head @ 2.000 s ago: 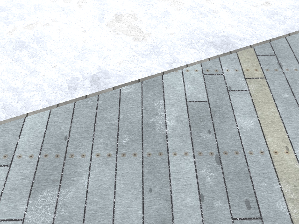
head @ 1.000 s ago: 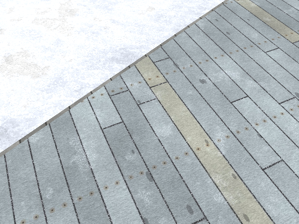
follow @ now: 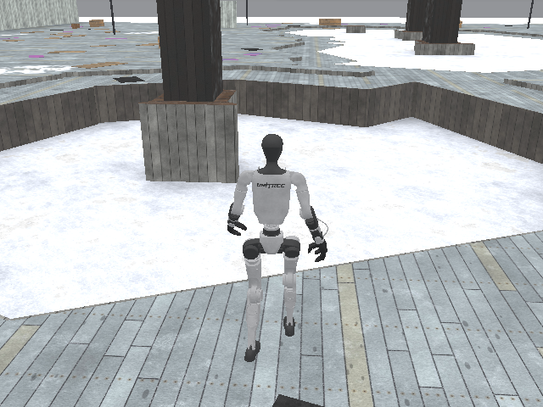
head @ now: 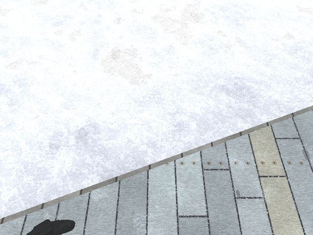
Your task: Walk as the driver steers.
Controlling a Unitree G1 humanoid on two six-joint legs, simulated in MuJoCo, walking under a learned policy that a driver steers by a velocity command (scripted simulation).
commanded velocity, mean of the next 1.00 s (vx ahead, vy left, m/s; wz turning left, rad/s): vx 0.21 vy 0.00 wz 0.04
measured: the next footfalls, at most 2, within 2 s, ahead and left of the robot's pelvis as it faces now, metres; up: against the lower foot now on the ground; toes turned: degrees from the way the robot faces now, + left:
left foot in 0.42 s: +0.38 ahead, +0.12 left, +0.00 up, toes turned +0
right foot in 0.68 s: +0.30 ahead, -0.13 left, +0.00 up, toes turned +1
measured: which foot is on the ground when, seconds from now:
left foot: down 0.00-0.00, up 0.02-0.40, down 0.42-1.00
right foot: down 0.00-0.44, up 0.46-0.66, down 0.68-1.00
